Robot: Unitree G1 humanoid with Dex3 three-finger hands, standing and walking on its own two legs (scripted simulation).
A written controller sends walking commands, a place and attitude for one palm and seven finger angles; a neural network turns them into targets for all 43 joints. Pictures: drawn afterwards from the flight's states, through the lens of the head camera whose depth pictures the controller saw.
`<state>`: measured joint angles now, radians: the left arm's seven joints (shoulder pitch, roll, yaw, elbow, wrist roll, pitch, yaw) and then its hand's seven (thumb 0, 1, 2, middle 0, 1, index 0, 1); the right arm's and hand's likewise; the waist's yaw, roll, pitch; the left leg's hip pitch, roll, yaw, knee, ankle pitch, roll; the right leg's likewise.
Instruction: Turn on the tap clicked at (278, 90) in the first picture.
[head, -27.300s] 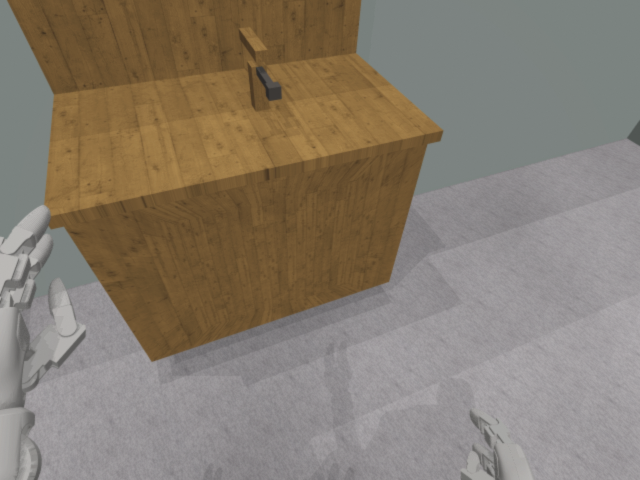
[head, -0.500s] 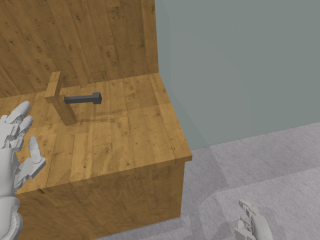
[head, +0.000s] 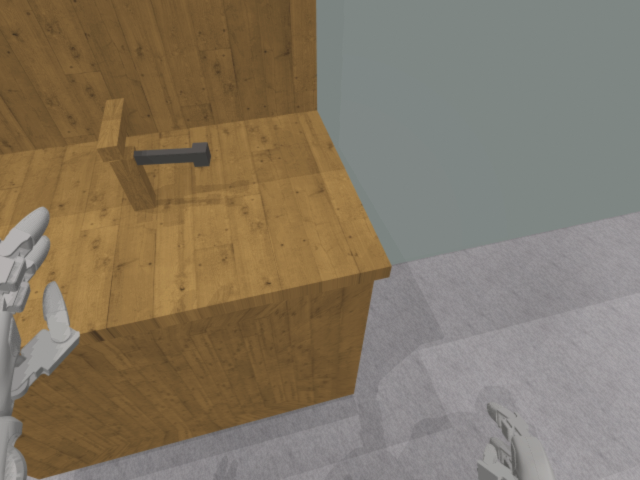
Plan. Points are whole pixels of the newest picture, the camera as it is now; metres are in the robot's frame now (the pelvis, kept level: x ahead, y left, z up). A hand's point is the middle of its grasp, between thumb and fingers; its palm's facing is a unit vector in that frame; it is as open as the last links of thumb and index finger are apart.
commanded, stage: step back with the hand held close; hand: left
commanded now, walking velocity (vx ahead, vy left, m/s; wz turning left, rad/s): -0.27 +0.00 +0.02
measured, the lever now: (201, 154) +0.57 +0.24 +0.09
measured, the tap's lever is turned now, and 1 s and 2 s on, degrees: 80 80 80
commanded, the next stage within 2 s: stop stepping back and stand still in 0.82 s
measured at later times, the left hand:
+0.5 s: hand out of the picture +0.13 +0.27 +0.17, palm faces +0.44 -0.79 -0.43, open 7.4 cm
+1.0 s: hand out of the picture +0.03 +0.23 +0.16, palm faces +0.31 -0.86 -0.40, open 7.4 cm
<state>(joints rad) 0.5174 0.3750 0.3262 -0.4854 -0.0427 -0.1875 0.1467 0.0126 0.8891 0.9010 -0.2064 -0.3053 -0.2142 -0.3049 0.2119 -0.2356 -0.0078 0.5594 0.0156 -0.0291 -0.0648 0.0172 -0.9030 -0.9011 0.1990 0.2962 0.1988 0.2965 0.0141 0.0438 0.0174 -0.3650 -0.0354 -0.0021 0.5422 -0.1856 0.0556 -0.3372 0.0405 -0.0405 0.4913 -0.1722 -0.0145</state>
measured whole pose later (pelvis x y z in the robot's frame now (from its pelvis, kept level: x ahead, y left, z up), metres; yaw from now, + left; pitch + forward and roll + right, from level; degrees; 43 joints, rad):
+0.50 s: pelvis -0.06 +0.01 +0.00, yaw +3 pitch +0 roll -2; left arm 0.49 0.40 0.39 -0.53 -0.02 -0.22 0.14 0.01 0.89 0.90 -0.21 -0.31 -0.22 -0.31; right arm 0.20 -0.20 -0.03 0.59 -0.01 -0.07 -0.06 0.02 -0.90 -0.90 0.20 0.30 0.20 0.30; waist 0.00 0.01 0.02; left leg -0.43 0.00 -0.02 0.57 -0.15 0.04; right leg -0.40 0.07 0.04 0.77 -0.34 0.02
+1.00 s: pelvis -0.20 +0.00 +0.00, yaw -2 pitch +1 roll +0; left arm 0.49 0.42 0.35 -0.51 -0.07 -0.16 0.14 0.01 0.89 0.90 -0.21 -0.31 -0.21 -0.31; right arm 0.19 -0.20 -0.02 0.60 0.00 -0.07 -0.06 0.02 -0.90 -0.90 0.20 0.30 0.20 0.30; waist -0.01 -0.04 0.02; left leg -0.35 -0.01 0.02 0.44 -0.11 0.03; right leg -0.37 0.05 0.07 0.70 -0.42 0.02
